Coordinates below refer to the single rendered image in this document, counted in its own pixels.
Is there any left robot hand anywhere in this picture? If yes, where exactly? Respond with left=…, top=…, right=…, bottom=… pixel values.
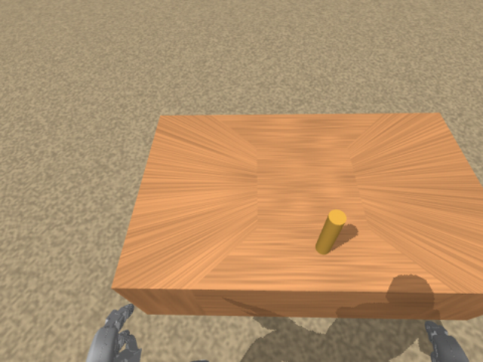
left=86, top=304, right=142, bottom=362

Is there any can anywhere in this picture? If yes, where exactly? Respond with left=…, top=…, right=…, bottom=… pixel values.
left=315, top=210, right=346, bottom=255

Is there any right robot hand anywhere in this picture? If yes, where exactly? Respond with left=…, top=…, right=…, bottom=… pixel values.
left=425, top=321, right=469, bottom=362

